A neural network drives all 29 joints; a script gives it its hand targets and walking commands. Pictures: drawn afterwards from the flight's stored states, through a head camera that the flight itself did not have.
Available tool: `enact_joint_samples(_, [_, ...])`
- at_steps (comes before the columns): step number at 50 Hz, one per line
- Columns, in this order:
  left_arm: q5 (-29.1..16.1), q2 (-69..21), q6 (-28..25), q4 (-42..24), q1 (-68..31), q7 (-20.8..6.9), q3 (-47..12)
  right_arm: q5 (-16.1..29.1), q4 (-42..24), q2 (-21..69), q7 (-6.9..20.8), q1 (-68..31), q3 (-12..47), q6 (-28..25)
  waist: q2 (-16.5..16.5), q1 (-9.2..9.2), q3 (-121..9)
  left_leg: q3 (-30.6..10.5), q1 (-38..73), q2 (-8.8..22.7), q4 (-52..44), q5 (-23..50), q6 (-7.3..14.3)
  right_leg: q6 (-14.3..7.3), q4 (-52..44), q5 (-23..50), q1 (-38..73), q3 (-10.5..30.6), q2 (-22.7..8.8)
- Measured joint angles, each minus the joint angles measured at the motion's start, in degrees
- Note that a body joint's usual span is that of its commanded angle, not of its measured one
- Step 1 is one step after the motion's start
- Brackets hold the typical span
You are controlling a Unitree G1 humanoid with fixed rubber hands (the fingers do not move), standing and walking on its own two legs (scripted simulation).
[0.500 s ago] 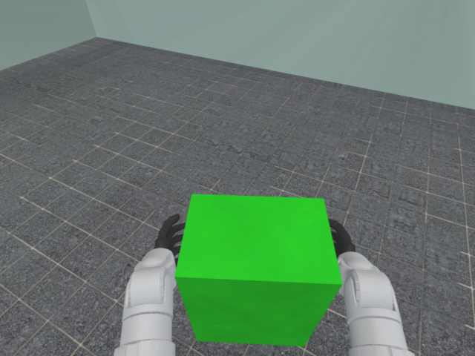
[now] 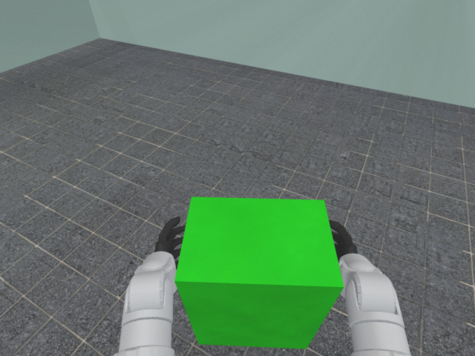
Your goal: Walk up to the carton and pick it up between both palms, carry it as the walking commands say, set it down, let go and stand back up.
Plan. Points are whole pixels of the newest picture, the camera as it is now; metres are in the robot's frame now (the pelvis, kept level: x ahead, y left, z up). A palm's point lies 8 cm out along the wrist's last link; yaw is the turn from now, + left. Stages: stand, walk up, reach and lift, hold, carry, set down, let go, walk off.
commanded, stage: hold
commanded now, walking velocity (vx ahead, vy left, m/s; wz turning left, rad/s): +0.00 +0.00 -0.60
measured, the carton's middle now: (254, 280) +0.26 +0.00 -0.01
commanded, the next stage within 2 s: carry in 0.02 s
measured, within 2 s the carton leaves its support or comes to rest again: neither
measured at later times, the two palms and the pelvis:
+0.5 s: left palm (199, 221) +0.30 +0.10 +0.10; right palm (389, 261) +0.24 -0.20 +0.08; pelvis -0.03 -0.01 -0.03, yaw -10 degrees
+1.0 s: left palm (241, 235) +0.29 +0.03 +0.08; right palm (446, 325) +0.15 -0.25 +0.07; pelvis -0.06 +0.01 -0.03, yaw -28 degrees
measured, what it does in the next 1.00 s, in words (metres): steps on the spot, turning right: left foot, then right foot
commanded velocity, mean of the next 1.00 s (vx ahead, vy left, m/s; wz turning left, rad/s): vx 0.00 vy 0.00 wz -0.60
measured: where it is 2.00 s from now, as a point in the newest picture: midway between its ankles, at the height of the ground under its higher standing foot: outside the picture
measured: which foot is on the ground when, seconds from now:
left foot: down 0.00-0.46, up 0.48-0.72, down 0.74-1.00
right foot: down 0.00-0.76, up 0.78-0.96, down 0.98-1.00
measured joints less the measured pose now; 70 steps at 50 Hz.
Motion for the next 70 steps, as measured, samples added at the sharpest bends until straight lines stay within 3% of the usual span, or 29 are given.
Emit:
enact_joint_samples(9, [-0.6, 0.7, 4.2, -3.1, -1.7, 1.3, -1.7, 1.9, -3.0, -1.5, -1.1, -1.6, 1.2, 3.9, 1.4, -0.31, -8.0, 1.4, -12.0, 0.7, 11.2, -4.6, -0.1, 0.3, 8.6, -3.2, -10.8, -1.0, 1.0])
enact_joint_samples(14, [-2.8, 2.8, 8.9, -4.9, -4.4, 2.2, -1.0, 3.1, -3.1, -1.2, -3.4, -4.8, 2.3, 7.4, -1.4, 0.52, -11.4, 5.8, -14.7, -0.1, 14.1, -5.9, 0.6, 1.4, 16.1, -5.5, -16.6, 1.1, 0.1])
enact_joint_samples(17, [-5.6, 4.5, 12.0, -5.9, -5.1, 3.1, -0.2, 3.4, -3.5, -0.4, -5.4, -6.1, 3.4, 10.2, -1.2, 1.4, -12.9, 9.0, -15.3, 1.3, 15.4, -7.0, 0.7, 2.2, 24.4, -13.4, -20.6, -2.1, -0.5])
enact_joint_samples(19, [-7.0, 4.8, 14.1, -5.3, -6.7, 4.7, 0.1, 3.5, -3.6, -0.1, -6.5, -7.0, 3.1, 12.1, 0.1, 1.77, -13.3, 10.4, -15.5, 2.8, 16.2, -7.6, 0.2, 2.4, 27.3, -14.8, -21.7, -5.4, -1.3])
enact_joint_samples(22, [-8.8, 5.4, 17.0, -3.5, -11.5, 6.8, 0.8, 4.8, -3.4, -1.0, -7.3, -10.0, 2.2, 14.8, 0.8, 2.3, -12.9, 12.2, -16.7, 4.6, 17.7, -8.2, -0.6, 1.3, 21.3, -11.1, -19.6, -6.6, -2.4])
enact_joint_samples(23, [-9.2, 5.3, 17.3, -2.5, -13.4, 7.3, 1.2, 5.3, -3.4, -1.8, -7.5, -11.3, 2.0, 15.4, 1.1, 2.48, -12.6, 12.5, -17.6, 5.3, 18.8, -8.6, -0.9, -0.3, 19.1, -6.8, -19.5, -6.8, -2.1])
enact_joint_samples(26, [-8.6, 3.4, 17.2, -0.6, -17.2, 9.0, 0.9, 7.3, -4.7, -4.6, -7.8, -13.0, 0.7, 17.0, 0.9, 0.82, -11.8, 10.2, -22.1, 4.7, 25.0, -15.1, -2.8, -2.7, 18.5, -5.5, -21.2, -8.1, -1.8])
enact_joint_samples(30, [-7.3, 1.4, 17.9, -3.1, -15.5, 9.3, 1.8, 9.0, -4.6, -4.8, -8.7, -15.3, -1.4, 19.2, -0.4, -0.69, -10.5, 9.3, -24.6, 2.6, 28.3, -15.7, -3.9, -2.1, 13.5, -2.0, -22.0, -5.6, -1.5])
enact_joint_samples(36, [-7.6, -0.1, 18.1, -10.8, -13.3, 10.0, 3.3, 10.8, -6.9, -3.5, -9.2, -16.7, -2.5, 17.8, -1.7, -2.74, -7.4, 9.2, -18.1, 2.5, 12.6, -9.3, -3.1, -1.5, 8.5, 2.8, -23.3, -2.3, 0.7])
enact_joint_samples(39, [-8.6, 0.9, 18.1, -14.6, -12.0, 10.0, 3.0, 10.9, -9.2, -1.3, -9.2, -14.8, -2.4, 15.1, -4.9, -3.32, -6.0, 11.1, -16.4, 1.5, 8.9, -3.8, 0.0, -0.4, 11.1, 1.7, -24.8, -0.6, 0.4])
enact_joint_samples(42, [-10.0, 1.4, 18.4, -16.2, -9.1, 10.0, 3.0, 10.1, -10.7, 0.6, -9.4, -12.1, -1.9, 14.9, -3.0, -2.48, -6.3, 12.6, -16.6, 4.2, 11.3, -6.3, 0.6, 1.1, 18.8, -10.2, -26.0, -5.9, 0.2])
enact_joint_samples(44, [-10.7, 1.5, 18.8, -16.6, -8.4, 10.0, 3.1, 9.6, -11.8, 1.3, -9.6, -10.9, -1.6, 15.4, -1.3, -0.82, -6.1, 14.3, -16.0, 6.4, 12.4, -7.6, 0.4, 1.4, 21.9, -12.3, -25.6, -9.1, -0.6])
enact_joint_samples(48, [-11.6, 2.1, 18.7, -15.9, -9.9, 10.0, 2.5, 8.8, -14.2, 1.5, -9.5, -9.7, -1.6, 15.3, 0.8, 1.42, -5.9, 16.9, -16.4, 9.6, 15.2, -9.5, -0.5, 1.2, 16.0, -8.2, -20.8, -11.3, -1.9])
enact_joint_samples(50, [-11.8, 2.2, 18.1, -14.8, -11.1, 10.0, 1.9, 8.7, -15.0, 0.8, -9.4, -9.5, -1.5, 15.1, 1.7, 2.24, -6.3, 17.7, -17.4, 11.2, 18.1, -11.1, -1.1, -0.7, 12.5, -3.8, -19.2, -11.1, -1.3])
enact_joint_samples(53, [-10.5, 0.9, 16.8, -11.9, -12.8, 10.2, 0.4, 9.1, -15.5, -1.8, -8.9, -8.6, -1.7, 15.2, 1.1, 1.26, -6.5, 14.5, -20.8, 9.6, 24.2, -17.1, -3.9, -2.4, 15.3, -5.3, -21.1, -11.0, -1.6])
enact_joint_samples(56, [-8.9, -0.2, 16.7, -11.3, -11.7, 10.5, -0.2, 10.3, -14.1, -2.9, -8.2, -8.4, -2.1, 15.6, -0.8, 0.05, -6.5, 12.3, -22.4, 6.2, 25.1, -19.9, -4.3, -1.4, 15.2, -4.5, -22.0, -9.0, -2.5])
enact_joint_samples(59, [-8.2, -0.8, 17.1, -13.6, -9.5, 10.5, 0.2, 11.0, -12.9, -2.4, -8.2, -9.3, -2.4, 15.7, -1.4, -1.31, -6.2, 12.7, -20.2, 5.2, 17.0, -12.5, -3.5, -1.2, 14.8, -3.0, -23.1, -6.4, -1.8])
enact_joint_samples(61, [-8.3, -0.2, 17.4, -15.2, -8.5, 10.5, 0.3, 10.9, -12.4, -1.2, -8.3, -9.3, -2.5, 14.9, -2.3, -2.6, -5.8, 14.2, -19.3, 4.8, 14.6, -5.1, -0.8, -0.3, 16.1, -3.7, -23.8, -5.2, -2.0])
enact_joint_samples(63, [-9.0, 0.6, 17.9, -17.0, -6.7, 10.3, 0.5, 10.4, -12.7, 0.2, -8.5, -8.3, -1.8, 14.4, -1.9, -2.59, -6.3, 16.2, -19.2, 6.0, 15.3, -5.8, 0.6, 0.8, 21.5, -12.3, -25.3, -6.8, -2.0])
enact_joint_samples(65, [-9.9, 0.8, 18.6, -17.5, -6.0, 10.3, 1.4, 10.0, -13.0, 0.9, -8.9, -7.2, -1.0, 14.4, -0.7, -1.8, -6.8, 18.0, -18.9, 8.1, 15.7, -7.0, 0.5, 1.0, 25.7, -15.6, -25.8, -9.8, -2.4])
enact_joint_samples(67, [-10.4, 1.0, 19.3, -16.9, -6.9, 10.3, 2.0, 9.7, -13.3, 1.0, -9.1, -6.9, -0.5, 14.6, 0.2, -1.03, -7.1, 19.2, -18.8, 9.9, 15.9, -7.1, -0.1, 0.8, 24.9, -14.7, -24.2, -12.0, -2.9])
enact_joint_samples(70, [-11.0, 1.4, 19.2, -15.7, -9.2, 10.2, 1.9, 9.5, -14.6, 0.2, -9.2, -7.3, -0.4, 15.1, 0.6, 0.34, -7.8, 20.4, -20.2, 12.2, 18.2, -7.9, -1.1, -1.0, 15.3, -7.5, -19.0, -12.2, -2.7])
